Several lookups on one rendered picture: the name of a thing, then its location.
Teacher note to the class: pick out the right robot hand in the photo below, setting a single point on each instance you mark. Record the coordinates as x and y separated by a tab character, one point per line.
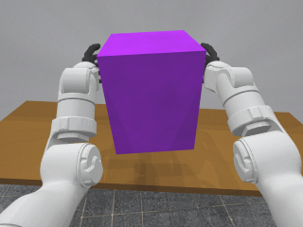
213	55

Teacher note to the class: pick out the left robot hand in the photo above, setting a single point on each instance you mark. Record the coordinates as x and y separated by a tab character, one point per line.
89	57

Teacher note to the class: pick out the carton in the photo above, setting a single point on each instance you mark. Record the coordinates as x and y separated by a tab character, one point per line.
152	84

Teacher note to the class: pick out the left robot forearm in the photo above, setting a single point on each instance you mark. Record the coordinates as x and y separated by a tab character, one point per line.
77	97

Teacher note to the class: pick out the robot left upper arm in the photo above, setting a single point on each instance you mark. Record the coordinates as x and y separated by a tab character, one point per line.
67	172

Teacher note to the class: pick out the table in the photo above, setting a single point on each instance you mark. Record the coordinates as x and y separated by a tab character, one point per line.
207	169

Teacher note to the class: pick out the right robot forearm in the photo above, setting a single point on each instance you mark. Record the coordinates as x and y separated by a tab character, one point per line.
246	111

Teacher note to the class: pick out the robot right upper arm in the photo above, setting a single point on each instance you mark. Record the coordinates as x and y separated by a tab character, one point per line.
269	161

